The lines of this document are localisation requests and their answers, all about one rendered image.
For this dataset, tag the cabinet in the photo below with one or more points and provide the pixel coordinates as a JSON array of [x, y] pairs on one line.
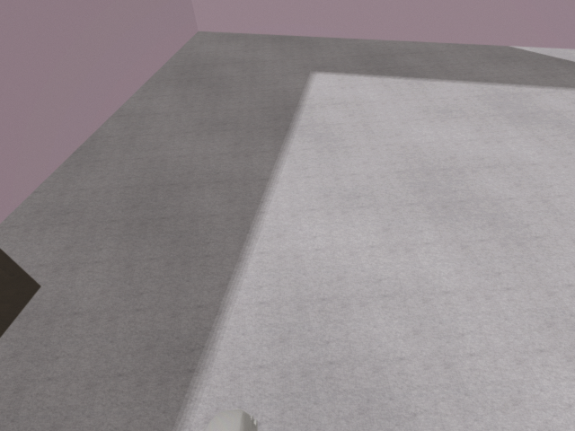
[[16, 290]]

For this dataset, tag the robot left thigh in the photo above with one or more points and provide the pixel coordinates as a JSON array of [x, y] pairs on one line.
[[232, 420]]

